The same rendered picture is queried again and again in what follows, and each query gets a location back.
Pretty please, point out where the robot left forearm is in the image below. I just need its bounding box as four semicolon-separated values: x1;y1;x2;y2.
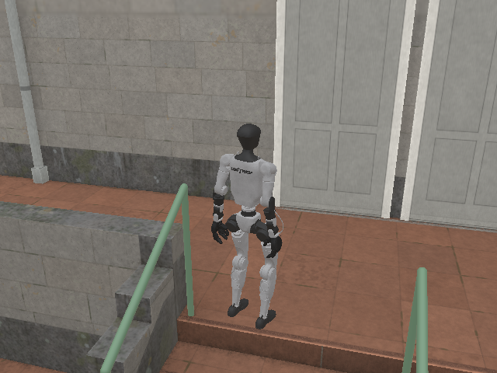
213;192;224;222

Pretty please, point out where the robot left upper arm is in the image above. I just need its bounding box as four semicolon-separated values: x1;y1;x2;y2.
214;154;234;196

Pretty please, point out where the humanoid robot torso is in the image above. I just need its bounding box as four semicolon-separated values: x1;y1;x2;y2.
229;152;265;234

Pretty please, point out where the robot right upper arm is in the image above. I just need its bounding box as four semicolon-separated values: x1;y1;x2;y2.
260;160;277;207

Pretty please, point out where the right robot shin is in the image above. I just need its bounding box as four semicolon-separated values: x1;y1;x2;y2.
259;268;276;319

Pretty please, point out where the right robot hand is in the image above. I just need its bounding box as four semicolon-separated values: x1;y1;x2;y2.
263;236;282;258

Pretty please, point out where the left robot hand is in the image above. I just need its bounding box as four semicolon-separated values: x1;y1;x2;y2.
211;221;229;244

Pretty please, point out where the robot right forearm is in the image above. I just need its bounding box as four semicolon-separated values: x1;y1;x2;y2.
263;197;279;238

